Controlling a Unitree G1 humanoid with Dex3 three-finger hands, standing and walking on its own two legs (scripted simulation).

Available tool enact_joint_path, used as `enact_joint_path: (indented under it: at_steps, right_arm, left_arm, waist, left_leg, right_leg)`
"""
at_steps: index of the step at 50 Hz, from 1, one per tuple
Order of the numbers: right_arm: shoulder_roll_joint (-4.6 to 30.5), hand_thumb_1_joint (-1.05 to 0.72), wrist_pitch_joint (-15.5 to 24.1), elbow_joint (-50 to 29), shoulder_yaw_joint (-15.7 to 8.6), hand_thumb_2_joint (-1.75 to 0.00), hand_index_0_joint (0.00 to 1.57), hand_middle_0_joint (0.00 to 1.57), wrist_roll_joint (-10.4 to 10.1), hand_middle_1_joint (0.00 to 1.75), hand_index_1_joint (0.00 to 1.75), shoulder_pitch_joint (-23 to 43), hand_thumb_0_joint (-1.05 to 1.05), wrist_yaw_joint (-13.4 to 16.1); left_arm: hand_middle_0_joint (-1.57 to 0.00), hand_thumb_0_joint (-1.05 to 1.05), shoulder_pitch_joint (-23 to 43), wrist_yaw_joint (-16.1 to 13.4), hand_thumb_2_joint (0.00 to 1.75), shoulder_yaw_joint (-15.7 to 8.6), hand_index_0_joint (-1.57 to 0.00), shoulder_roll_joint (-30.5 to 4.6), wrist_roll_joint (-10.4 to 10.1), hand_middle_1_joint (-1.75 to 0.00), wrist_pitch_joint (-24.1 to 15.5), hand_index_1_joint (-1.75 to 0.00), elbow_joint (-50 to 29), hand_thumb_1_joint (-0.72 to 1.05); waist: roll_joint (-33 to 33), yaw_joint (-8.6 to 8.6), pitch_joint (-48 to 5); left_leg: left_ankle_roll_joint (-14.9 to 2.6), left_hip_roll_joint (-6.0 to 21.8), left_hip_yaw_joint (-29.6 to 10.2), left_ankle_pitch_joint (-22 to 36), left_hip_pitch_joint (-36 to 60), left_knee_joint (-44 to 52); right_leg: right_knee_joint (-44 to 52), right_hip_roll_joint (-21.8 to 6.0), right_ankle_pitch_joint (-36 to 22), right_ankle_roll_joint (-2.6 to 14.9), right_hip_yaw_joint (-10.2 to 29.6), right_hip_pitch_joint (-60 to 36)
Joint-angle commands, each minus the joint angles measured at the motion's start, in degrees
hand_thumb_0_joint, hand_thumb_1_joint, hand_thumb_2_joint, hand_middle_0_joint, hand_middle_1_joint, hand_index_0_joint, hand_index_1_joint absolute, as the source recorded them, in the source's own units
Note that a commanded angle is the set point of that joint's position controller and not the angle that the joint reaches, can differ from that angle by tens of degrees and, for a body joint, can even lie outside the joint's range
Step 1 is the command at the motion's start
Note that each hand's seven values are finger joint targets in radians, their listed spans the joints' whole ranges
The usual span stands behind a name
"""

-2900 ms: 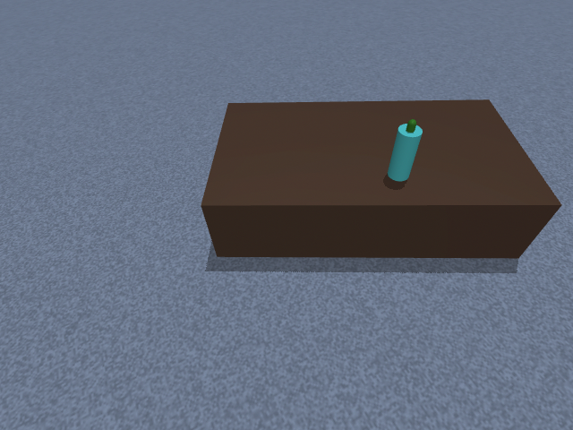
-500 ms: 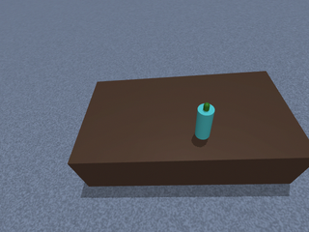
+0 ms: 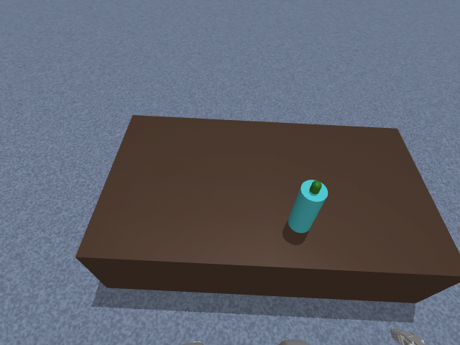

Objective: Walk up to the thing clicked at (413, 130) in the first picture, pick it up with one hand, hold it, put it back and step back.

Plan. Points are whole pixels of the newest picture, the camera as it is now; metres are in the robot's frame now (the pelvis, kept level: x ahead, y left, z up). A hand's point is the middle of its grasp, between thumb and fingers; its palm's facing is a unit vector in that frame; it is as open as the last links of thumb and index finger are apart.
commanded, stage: walk up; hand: right
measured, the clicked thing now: (307, 204) +0.59 -0.22 -0.31
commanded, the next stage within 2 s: stand in 1.56 s
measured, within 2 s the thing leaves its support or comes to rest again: neither
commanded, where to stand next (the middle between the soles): +0.11 -0.01 m, yaw +0 degrees
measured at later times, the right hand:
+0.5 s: hand out of the picture +0.09 -0.26 -0.15, palm faces -0.02 +0.95 -0.30, open 7.3 cm
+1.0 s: hand out of the picture +0.13 -0.27 -0.13, palm faces +0.00 +0.94 -0.33, open 7.3 cm
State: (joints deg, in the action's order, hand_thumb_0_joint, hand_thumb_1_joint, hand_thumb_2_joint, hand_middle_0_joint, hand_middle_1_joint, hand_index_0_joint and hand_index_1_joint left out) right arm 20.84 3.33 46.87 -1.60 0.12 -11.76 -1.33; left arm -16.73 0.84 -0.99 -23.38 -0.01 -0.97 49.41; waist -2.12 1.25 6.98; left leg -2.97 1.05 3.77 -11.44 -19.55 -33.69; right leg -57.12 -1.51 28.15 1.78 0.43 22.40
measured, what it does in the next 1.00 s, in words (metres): steps on the spot: right foot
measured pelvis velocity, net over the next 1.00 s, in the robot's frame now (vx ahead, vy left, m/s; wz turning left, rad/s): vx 0.04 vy -0.01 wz -0.01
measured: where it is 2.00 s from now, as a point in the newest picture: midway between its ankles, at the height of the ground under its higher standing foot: outside the picture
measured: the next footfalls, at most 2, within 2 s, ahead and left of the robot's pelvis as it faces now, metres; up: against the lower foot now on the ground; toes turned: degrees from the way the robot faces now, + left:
right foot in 0.18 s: +0.08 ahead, -0.16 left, +0.00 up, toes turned -2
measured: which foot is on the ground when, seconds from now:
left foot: down 0.00-1.00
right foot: up 0.00-0.16, down 0.18-1.00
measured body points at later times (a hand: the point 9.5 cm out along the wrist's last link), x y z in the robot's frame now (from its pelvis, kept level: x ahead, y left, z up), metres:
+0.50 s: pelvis +0.02 -0.01 +0.01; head +0.04 -0.02 +0.46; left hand +0.11 +0.29 -0.11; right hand +0.09 -0.31 -0.13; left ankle +0.08 +0.09 -0.73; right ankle +0.04 -0.15 -0.73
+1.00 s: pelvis +0.04 -0.01 +0.02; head +0.04 -0.01 +0.47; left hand +0.12 +0.29 -0.11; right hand +0.13 -0.32 -0.11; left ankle +0.08 +0.09 -0.73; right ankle +0.04 -0.15 -0.73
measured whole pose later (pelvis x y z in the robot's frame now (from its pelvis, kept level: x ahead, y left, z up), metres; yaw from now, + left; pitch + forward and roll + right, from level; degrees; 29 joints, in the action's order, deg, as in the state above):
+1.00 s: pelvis +0.04 -0.01 +0.02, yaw -1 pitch -2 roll +0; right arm 20.5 0.8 65.6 -0.6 0.1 -3.1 -1.3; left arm -4.4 0.7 -0.1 -20.4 0.5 -1.0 66.5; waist 0.2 0.2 2.6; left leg -1.2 0.4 3.3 -7.8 -10.2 -20.1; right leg -19.2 -2.4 9.8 -1.9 -1.4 7.2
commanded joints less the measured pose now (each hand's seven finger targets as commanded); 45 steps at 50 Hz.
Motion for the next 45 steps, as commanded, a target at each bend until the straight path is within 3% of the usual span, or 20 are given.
enact_joint_path:
  at_steps: [1,5,7,8,9,10,11,12,13,14,15,16,17,19,20,25,27,32,45]
  right_arm:
    - [15.38,-0.9,0.42,-2.79,-4.11,-0.9,0.2,0.2,0.46,0.3,0.3,0.0,0.0,1.68]
    - [15.95,-0.9,-0.73,-2.61,-3.92,-0.9,0.2,0.2,0.62,0.3,0.3,1.43,0.0,1.34]
    - [15.82,-0.9,-1.52,-2.57,-3.68,-0.9,0.2,0.2,0.39,0.3,0.3,3.25,0.0,1.16]
    - [13.99,-0.9,-1.9,-2.19,-2.99,-0.9,0.2,0.2,-0.07,0.3,0.3,4.14,0.0,1.06]
    - [12.36,-0.9,-2.16,-2.08,-2.26,-0.9,0.2,0.2,-0.34,0.3,0.3,4.11,0.0,1.0]
    - [9.78,-0.9,-2.25,-1.69,-1.45,-0.9,0.2,0.2,-0.78,0.3,0.3,3.92,0.0,0.92]
    - [9.15,-0.9,-2.62,-0.81,-1.34,-0.9,0.2,0.2,-0.62,0.3,0.3,3.25,0.0,0.82]
    - [11.38,-0.9,-2.95,1.36,-2.32,-0.9,0.2,0.2,-0.46,0.3,0.3,2.53,0.0,1.11]
    - [11.77,-0.9,-2.81,2.86,-2.57,-0.9,0.2,0.2,-0.19,0.3,0.3,1.09,0.0,1.01]
    - [12.55,-0.9,-2.44,3.47,-2.54,-0.9,0.2,0.2,-0.42,0.3,0.3,2.11,0.0,0.77]
    - [12.58,-0.9,-2.17,4.35,-2.36,-0.9,0.2,0.2,-0.67,0.3,0.3,3.63,0.0,0.53]
    - [12.38,-0.9,-1.97,4.85,-2.15,-0.9,0.2,0.2,-0.61,0.3,0.3,4.93,0.0,0.37]
    - [12.36,-0.9,-1.89,5.31,-2.02,-0.9,0.2,0.2,-0.43,0.3,0.3,5.29,0.0,0.36]
    - [12.95,-0.9,-1.83,6.56,-1.66,-0.9,0.2,0.2,0.11,0.3,0.3,5.22,0.0,0.41]
    - [13.15,-0.9,-1.76,7.24,-1.45,-0.9,0.2,0.2,-0.02,0.3,0.3,6.12,0.0,0.27]
    - [12.3,-0.9,-1.13,10.7,-0.67,-0.9,0.2,0.2,0.01,0.3,0.3,7.04,0.0,0.37]
    - [12.43,-0.9,-1.01,11.64,-0.61,-0.9,0.2,0.2,-0.02,0.3,0.3,7.51,0.0,0.49]
    - [12.17,-0.9,-1.14,13.53,-0.71,-0.9,0.2,0.2,0.17,0.3,0.3,8.71,0.0,0.81]
    - [11.56,-0.9,-1.5,15.64,-1.03,-0.9,0.2,0.2,0.05,0.3,0.3,10.54,0.0,0.98]
  left_arm:
    - [-0.2,0.0,-6.05,-0.94,0.9,-3.58,-0.2,-9.93,0.02,-0.3,-0.48,-0.3,-0.02,0.9]
    - [-0.2,0.0,-4.22,-1.38,0.9,-3.53,-0.2,-9.0,0.27,-0.3,-0.98,-0.3,1.24,0.9]
    - [-0.2,0.0,-4.21,-1.6,0.9,-3.7,-0.2,-8.86,0.47,-0.3,-1.26,-0.3,2.58,0.9]
    - [-0.2,0.0,-4.25,-1.74,0.9,-3.75,-0.2,-8.78,0.72,-0.3,-1.58,-0.3,3.38,0.9]
    - [-0.2,0.0,-3.16,-1.9,0.9,-4.06,-0.2,-9.99,1.08,-0.3,-1.91,-0.3,3.25,0.9]
    - [-0.2,0.0,-1.05,-2.08,0.9,-4.26,-0.2,-11.8,1.67,-0.3,-2.28,-0.3,2.63,0.9]
    - [-0.2,0.0,3.7,-1.97,0.9,-4.42,-0.2,-14.92,1.77,-0.3,-2.67,-0.3,1.36,0.9]
    - [-0.2,0.0,8.99,-1.74,0.9,-4.13,-0.2,-16.26,1.47,-0.3,-2.19,-0.3,0.96,0.9]
    - [-0.2,0.0,11.14,-1.61,0.9,-3.37,-0.2,-13.89,1.31,-0.3,-1.98,-0.3,0.62,0.9]
    - [-0.2,0.0,10.03,-1.5,0.9,-2.63,-0.2,-11.78,1.02,-0.3,-2.01,-0.3,1.36,0.9]
    - [-0.2,0.0,9.81,-1.56,0.9,-2.42,-0.2,-11.09,0.68,-0.3,-2.21,-0.3,2.21,0.9]
    - [-0.2,0.0,9.19,-1.5,0.9,-2.26,-0.2,-10.66,0.67,-0.3,-2.45,-0.3,3.0,0.9]
    - [-0.2,0.0,9.26,-1.35,0.9,-2.24,-0.2,-10.94,0.67,-0.3,-2.39,-0.3,3.7,0.9]
    - [-0.2,0.0,9.6,-1.08,0.9,-2.2,-0.2,-11.0,0.46,-0.3,-1.91,-0.3,4.25,0.9]
    - [-0.2,0.0,9.73,-1.03,0.9,-2.02,-0.2,-10.39,0.31,-0.3,-1.85,-0.3,4.75,0.9]
    - [-0.2,0.0,10.48,-1.13,0.9,-1.67,-0.2,-9.87,-0.11,-0.3,-2.0,-0.3,7.6,0.9]
    - [-0.2,0.0,11.41,-1.18,0.9,-1.64,-0.2,-9.8,-0.28,-0.3,-1.78,-0.3,8.36,0.9]
    - [-0.2,0.0,13.15,-1.2,0.9,-1.33,-0.2,-9.52,-0.19,-0.3,-1.47,-0.3,9.92,0.9]
    - [-0.2,0.0,15.45,-1.06,0.9,-1.08,-0.2,-8.72,0.26,-0.3,-1.23,-0.3,13.22,0.9]
  waist:
    - [10.96,-0.44,-6.48]
    - [12.56,-0.87,-7.98]
    - [10.89,0.04,-9.19]
    - [8.68,0.89,-9.43]
    - [5.87,1.12,-9.15]
    - [-0.91,0.57,-8.05]
    - [-6.05,-1.76,-5.14]
    - [-7.68,-2.49,-3.66]
    - [-6.08,-3.82,-3.35]
    - [-3.46,-3.64,-3.94]
    - [-3.43,-2.78,-4.62]
    - [-3.42,-2.01,-6.49]
    - [-4.09,-1.67,-7.56]
    - [-3.3,-1.29,-7.38]
    - [-1.48,-0.91,-6.4]
    - [2.01,-0.38,-8.99]
    - [3.03,-0.37,-9.34]
    - [3.54,-0.46,-10.97]
    - [2.57,-1.35,-9.05]
  left_leg:
    - [-8.09,12.24,-12.56,5.16,3.57,13.43]
    - [-8.99,13.24,-12.2,5.09,1.77,10.31]
    - [-7.95,12.21,-11.17,1.6,-0.9,7.29]
    - [-6.09,11.18,-10.86,-0.31,-2.69,5.29]
    - [-3.74,9.95,-10.18,-4.28,-5.39,4.33]
    - [-1.09,7.42,-8.31,-7.25,-7.08,0.44]
    - [1.61,2.05,-5.23,-12.54,-4.4,-2.71]
    - [1.46,1.22,-4.69,-16.18,4.52,-7.2]
    - [1.25,2.35,-5.89,-14.27,8.79,-3.94]
    - [0.8,3.7,-6.58,-10.75,10.05,2.15]
    - [0.35,4.59,-7.98,-6.62,8.65,4.49]
    - [-0.22,5.54,-9.08,-4.38,8.12,5.96]
    - [-0.2,5.59,-9.24,-6.02,7.24,7.32]
    - [-0.06,6.09,-10.46,-12.34,6.06,10.4]
    - [-0.02,6.41,-10.86,-12.42,4.72,11.59]
    - [0.63,6.56,-9.64,-0.61,6.88,13.22]
    - [0.76,7.03,-9.75,2.1,7.28,14.28]
    - [0.98,7.17,-8.8,5.27,9.74,15.38]
    - [1.41,7.22,-8.36,4.25,12.17,18.0]
  right_leg:
    - [6.12,-2.02,-4.26,-0.76,0.33,0.19]
    - [14.94,-0.79,-6.24,-1.38,-2.03,-4.89]
    - [22.16,0.39,-11.57,-1.11,-3.22,-10.63]
    - [25.87,0.76,-13.92,-0.64,-2.35,-13.51]
    - [28.24,-0.99,-14.82,0.38,0.26,-15.36]
    - [32.92,-7.22,-12.52,2.39,9.84,-13.61]
    - [38.95,-14.68,-5.24,5.97,20.97,-4.54]
    - [38.85,-16.45,-1.42,8.98,20.24,5.48]
    - [37.01,-13.81,-0.86,7.2,16.3,7.99]
    - [36.02,-10.4,-2.51,3.99,10.53,6.63]
    - [35.15,-7.39,-5.24,1.7,7.51,2.85]
    - [34.25,-6.44,-10.27,0.95,6.58,-0.9]
    - [33.84,-6.08,-11.33,0.86,6.62,-2.93]
    - [35.0,-6.43,-5.25,0.82,7.48,-3.35]
    - [35.23,-5.76,-4.71,0.65,6.36,-5.26]
    - [34.97,-5.71,-16.98,0.7,4.92,-11.45]
    - [35.42,-5.49,-19.41,0.29,3.98,-13.06]
    - [37.32,-5.96,-21.96,0.03,3.53,-15.08]
    - [41.22,-6.29,-20.8,-0.94,3.17,-14.19]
